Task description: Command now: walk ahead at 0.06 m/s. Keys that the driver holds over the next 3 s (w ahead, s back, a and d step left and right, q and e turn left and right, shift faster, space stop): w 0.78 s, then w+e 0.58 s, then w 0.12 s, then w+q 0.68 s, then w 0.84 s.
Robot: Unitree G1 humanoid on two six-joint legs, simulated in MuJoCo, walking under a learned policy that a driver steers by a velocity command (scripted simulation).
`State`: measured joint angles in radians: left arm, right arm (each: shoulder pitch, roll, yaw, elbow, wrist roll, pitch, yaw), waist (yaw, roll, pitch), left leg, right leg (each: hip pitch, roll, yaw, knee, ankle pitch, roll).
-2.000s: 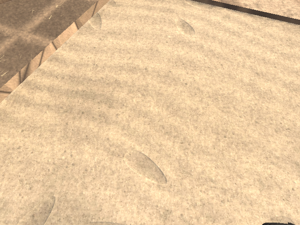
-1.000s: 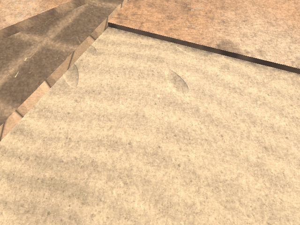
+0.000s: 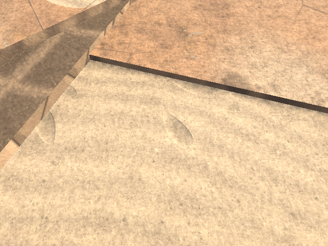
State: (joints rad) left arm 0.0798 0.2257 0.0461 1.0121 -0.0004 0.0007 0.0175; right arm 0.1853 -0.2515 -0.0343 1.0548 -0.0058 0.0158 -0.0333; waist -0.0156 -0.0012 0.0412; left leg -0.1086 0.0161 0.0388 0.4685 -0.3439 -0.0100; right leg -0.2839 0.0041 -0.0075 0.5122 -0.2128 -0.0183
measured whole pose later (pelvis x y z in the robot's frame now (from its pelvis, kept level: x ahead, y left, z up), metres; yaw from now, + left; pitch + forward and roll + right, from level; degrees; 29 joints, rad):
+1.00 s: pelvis +0.36 +0.05 +0.01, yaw -4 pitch -1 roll +2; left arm 0.21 0.27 0.07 0.98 -0.04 -0.06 0.02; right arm 0.25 -0.23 -0.06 1.01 -0.01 -0.11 0.02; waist -0.02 -0.04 0.04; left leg -0.17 -0.05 0.14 0.32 -0.14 0.07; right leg -0.59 -0.11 0.06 1.12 -0.26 -0.06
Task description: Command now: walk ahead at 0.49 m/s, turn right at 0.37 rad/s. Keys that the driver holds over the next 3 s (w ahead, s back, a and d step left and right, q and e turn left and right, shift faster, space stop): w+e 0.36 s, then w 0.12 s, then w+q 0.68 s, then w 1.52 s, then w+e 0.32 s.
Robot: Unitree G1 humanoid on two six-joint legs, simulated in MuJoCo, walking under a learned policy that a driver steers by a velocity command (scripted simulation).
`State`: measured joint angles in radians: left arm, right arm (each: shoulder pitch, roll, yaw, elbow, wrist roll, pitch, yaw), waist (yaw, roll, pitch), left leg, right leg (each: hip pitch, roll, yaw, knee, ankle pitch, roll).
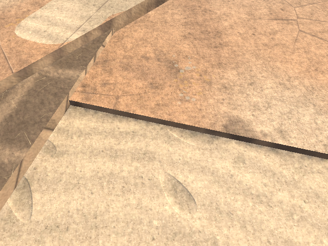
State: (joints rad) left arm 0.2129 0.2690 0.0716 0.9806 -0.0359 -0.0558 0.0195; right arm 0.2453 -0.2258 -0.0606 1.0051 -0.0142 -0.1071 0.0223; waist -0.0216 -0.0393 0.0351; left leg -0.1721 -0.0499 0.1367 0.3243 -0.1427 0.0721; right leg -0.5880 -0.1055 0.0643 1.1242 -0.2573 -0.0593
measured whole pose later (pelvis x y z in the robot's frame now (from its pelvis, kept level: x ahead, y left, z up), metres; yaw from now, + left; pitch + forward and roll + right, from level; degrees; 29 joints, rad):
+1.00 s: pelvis +0.59 -0.11 -0.02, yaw -4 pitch +2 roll +0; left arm 0.25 0.26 0.05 0.89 -0.01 -0.10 0.00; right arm 0.14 -0.28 -0.08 0.82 0.02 -0.08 0.04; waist -0.01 0.01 0.05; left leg -0.46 -0.08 0.03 0.57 -0.15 0.11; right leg -0.24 0.02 0.00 1.17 -0.46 -0.02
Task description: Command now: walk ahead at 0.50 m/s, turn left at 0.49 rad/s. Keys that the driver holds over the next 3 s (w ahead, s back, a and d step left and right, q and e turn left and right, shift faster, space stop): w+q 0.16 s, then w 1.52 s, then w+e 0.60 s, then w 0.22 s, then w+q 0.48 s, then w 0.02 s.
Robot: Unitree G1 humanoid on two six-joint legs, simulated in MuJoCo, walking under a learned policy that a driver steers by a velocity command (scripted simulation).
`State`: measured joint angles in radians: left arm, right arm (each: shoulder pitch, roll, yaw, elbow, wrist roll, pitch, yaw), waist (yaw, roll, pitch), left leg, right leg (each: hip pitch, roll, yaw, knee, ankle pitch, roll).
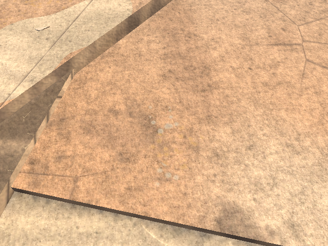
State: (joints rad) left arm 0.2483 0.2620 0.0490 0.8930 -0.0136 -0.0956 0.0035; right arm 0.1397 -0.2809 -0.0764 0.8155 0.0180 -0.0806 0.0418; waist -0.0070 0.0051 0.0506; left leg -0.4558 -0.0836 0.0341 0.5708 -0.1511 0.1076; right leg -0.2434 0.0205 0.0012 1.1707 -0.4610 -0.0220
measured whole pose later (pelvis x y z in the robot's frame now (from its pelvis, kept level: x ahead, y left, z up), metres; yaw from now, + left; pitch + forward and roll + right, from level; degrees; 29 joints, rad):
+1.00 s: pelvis +0.51 +0.04 +0.02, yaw +11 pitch +3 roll +0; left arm 0.11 0.19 0.00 0.74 -0.01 -0.06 -0.01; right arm 0.50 -0.15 0.01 0.99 -0.02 -0.05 -0.01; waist -0.07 -0.03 -0.04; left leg -0.11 -0.01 0.03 0.38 -0.32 0.03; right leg -0.90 -0.11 -0.05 1.26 -0.16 0.00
